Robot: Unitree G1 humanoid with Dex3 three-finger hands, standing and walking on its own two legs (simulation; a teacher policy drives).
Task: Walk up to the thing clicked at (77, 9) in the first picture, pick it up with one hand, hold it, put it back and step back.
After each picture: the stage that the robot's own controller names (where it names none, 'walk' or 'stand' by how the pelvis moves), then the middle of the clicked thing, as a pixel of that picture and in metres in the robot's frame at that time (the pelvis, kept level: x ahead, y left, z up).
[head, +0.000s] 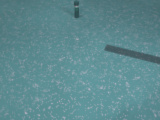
stand; (76, 9) +2.18 +0.05 -0.66
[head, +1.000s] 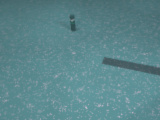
walk; (72, 23) +2.05 +0.22 -0.64
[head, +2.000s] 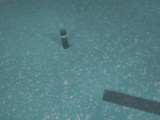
walk; (64, 39) +1.48 +0.29 -0.65
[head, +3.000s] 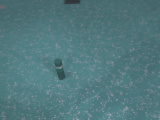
walk; (59, 69) +1.00 +0.27 -0.65
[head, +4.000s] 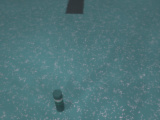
walk; (59, 101) +0.65 +0.22 -0.64
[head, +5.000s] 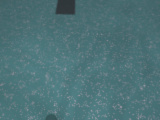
stand; out of the picture +0.42 +0.20 -0.63
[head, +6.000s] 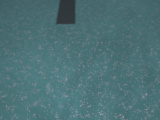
stand; out of the picture +0.38 +0.20 -0.66
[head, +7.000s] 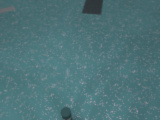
stand; (67, 118) +0.47 +0.16 -0.65
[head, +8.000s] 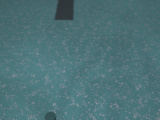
walk; out of the picture +0.49 +0.19 -0.65
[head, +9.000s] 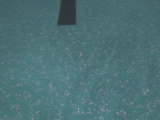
stand; out of the picture +0.43 +0.22 -0.65
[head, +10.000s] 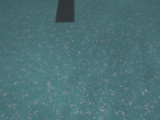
stand; out of the picture +0.40 +0.20 -0.66
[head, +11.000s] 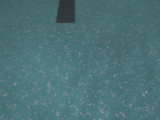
stand; out of the picture +0.39 +0.20 -0.66
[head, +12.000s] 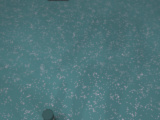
go down; (50, 119) +0.40 +0.21 -0.62
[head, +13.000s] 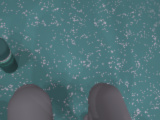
go down; (4, 58) +0.44 +0.29 -0.24
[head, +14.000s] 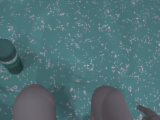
close in; (10, 59) +0.44 +0.29 -0.25
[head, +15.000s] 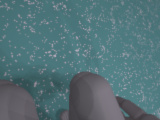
close in; out of the picture +0.40 +0.34 -0.15
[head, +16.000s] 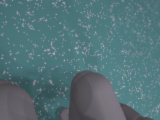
lift; out of the picture +0.38 +0.33 -0.16
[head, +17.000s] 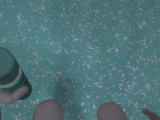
lift; (12, 79) +0.33 +0.23 +0.01
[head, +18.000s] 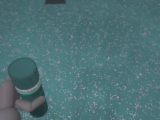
hold; (32, 92) +0.32 +0.17 +0.03
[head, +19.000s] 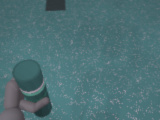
hold; (36, 93) +0.32 +0.16 +0.03
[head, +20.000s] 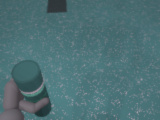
hold; (35, 93) +0.32 +0.16 +0.04
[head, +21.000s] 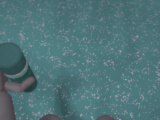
crouch; (20, 72) +0.39 +0.21 -0.02
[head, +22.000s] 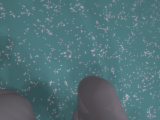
lower; out of the picture +0.44 +0.31 -0.10
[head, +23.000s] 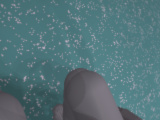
lower; out of the picture +0.42 +0.34 -0.16
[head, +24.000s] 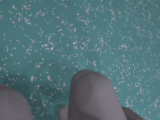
lower; out of the picture +0.39 +0.34 -0.16
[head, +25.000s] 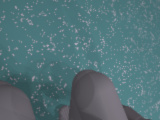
lower; out of the picture +0.38 +0.34 -0.16
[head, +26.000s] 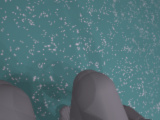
lower; out of the picture +0.37 +0.34 -0.16
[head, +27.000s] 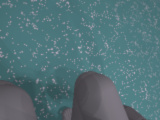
open; out of the picture +0.38 +0.33 -0.16
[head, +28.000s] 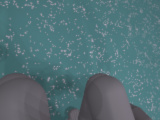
stand; out of the picture +0.38 +0.32 -0.17
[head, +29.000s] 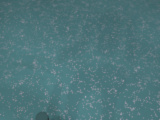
stand; out of the picture +0.37 +0.22 -0.54
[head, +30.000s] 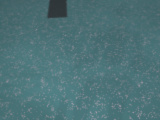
stand; out of the picture +0.37 +0.22 -0.60
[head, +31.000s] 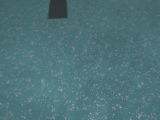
stand; out of the picture +0.37 +0.22 -0.60
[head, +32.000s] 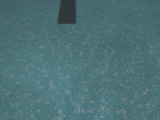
stand; out of the picture +0.39 +0.19 -0.65
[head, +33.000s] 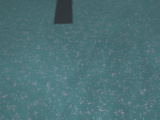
stand; out of the picture +0.37 +0.21 -0.66
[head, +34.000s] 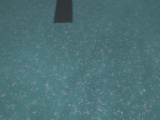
stand; out of the picture +0.36 +0.21 -0.66
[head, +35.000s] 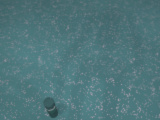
walk; (51, 108) +0.48 +0.22 -0.63
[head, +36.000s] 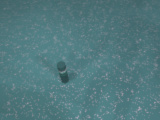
walk; (63, 73) +0.79 +0.21 -0.63
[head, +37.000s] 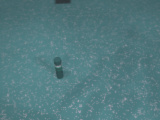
stand; (58, 68) +1.02 +0.22 -0.64
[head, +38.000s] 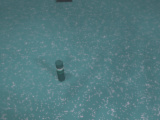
stand; (60, 71) +0.97 +0.20 -0.66
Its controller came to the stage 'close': yes
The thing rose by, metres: 0.67
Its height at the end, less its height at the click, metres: +0.00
